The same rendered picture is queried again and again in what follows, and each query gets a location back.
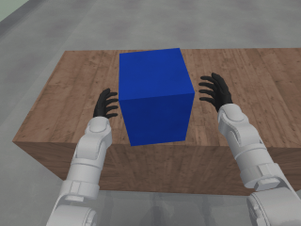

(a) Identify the carton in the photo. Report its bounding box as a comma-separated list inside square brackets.
[119, 48, 195, 147]

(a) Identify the robot right forearm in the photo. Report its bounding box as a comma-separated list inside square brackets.
[217, 104, 301, 203]

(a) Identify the right robot upper arm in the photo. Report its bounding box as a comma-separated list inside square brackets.
[246, 186, 301, 226]

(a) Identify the left robot hand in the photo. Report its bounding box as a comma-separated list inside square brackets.
[92, 88, 119, 119]

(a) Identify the left robot upper arm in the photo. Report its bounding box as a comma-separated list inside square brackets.
[47, 204, 98, 226]

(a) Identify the pedestal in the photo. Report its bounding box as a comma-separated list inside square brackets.
[12, 47, 301, 196]

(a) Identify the right robot hand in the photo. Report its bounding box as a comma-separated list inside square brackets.
[198, 73, 233, 113]

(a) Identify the robot left forearm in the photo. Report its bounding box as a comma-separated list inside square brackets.
[45, 116, 113, 226]

